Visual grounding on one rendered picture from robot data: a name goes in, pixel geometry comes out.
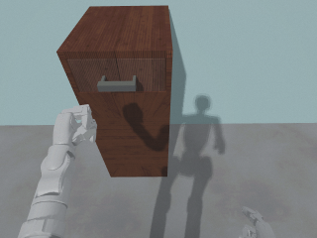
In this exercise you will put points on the robot left hand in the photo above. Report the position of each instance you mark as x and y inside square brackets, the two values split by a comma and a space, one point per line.
[67, 131]

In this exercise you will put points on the cabinet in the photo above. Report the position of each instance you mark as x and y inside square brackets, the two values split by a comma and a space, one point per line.
[132, 132]

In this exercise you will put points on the robot right hand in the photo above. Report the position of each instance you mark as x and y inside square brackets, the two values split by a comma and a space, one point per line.
[263, 229]

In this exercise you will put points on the drawer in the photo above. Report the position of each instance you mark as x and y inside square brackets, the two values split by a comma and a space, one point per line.
[149, 72]

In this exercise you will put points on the robot left forearm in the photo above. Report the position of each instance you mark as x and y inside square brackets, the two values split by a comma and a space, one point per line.
[51, 199]

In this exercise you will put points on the handle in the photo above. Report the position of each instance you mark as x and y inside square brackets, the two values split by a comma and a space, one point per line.
[117, 86]

